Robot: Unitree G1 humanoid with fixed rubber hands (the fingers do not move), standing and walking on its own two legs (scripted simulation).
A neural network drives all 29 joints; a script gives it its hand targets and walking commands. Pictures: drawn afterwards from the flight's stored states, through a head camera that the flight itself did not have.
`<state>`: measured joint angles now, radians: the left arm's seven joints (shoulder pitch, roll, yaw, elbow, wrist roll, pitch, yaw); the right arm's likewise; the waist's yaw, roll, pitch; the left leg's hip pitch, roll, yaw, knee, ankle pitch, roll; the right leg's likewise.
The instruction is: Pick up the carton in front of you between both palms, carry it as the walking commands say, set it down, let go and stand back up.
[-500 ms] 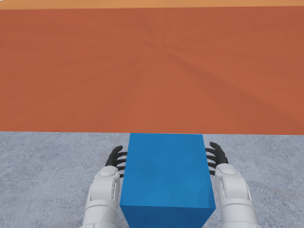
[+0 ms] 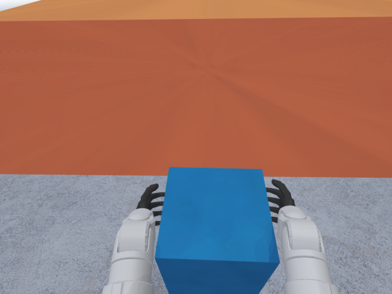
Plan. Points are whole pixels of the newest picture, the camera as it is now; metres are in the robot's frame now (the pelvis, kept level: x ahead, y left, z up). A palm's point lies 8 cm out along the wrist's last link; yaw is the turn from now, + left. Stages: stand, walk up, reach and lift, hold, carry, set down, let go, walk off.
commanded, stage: hold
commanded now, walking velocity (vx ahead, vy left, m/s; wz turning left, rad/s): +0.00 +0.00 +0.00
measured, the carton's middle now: (213, 234) +0.30 +0.00 -0.03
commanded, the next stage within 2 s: carry in 0.36 s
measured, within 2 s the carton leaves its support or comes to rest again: neither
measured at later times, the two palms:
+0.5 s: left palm (151, 206) +0.31 +0.13 +0.06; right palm (290, 206) +0.31 -0.16 +0.06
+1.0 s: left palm (162, 148) +0.48 +0.13 +0.08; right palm (278, 154) +0.46 -0.17 +0.08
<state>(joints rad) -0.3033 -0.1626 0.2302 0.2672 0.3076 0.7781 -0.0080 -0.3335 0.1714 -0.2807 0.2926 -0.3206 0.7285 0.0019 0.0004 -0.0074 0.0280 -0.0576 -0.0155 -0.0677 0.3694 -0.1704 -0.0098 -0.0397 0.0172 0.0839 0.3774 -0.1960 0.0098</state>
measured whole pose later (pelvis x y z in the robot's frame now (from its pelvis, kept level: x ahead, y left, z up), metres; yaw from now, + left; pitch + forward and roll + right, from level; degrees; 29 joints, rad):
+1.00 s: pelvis +0.23 +0.00 +0.00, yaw -4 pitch +5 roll +1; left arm 0.01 -0.13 0.06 -0.48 0.02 1.25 0.15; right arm 0.01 0.13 -0.05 -0.46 -0.04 1.20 -0.15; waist -0.01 0.00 -0.17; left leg -0.28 0.02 0.24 0.42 -0.23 0.06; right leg -0.48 -0.08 -0.09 1.05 -0.36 -0.02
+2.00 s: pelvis +0.89 -0.05 +0.00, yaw -5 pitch +4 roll -1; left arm -0.18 -0.14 0.11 -0.59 0.00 1.27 0.17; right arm -0.18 0.13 -0.13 -0.57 0.00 1.22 -0.16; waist -0.03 -0.01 -0.04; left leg -0.27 0.04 0.24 0.39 -0.20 0.07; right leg -0.56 -0.10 -0.07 1.10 -0.26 -0.04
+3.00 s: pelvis +1.57 -0.11 +0.04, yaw -3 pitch +5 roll -1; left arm -0.53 -0.13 0.27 -0.31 0.06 1.19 0.17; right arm -0.59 0.08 -0.24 -0.22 0.04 1.16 -0.19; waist -0.08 0.00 -0.01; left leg -0.19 0.00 0.10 0.40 -0.46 0.05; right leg -0.77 -0.05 -0.06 0.99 -0.32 -0.03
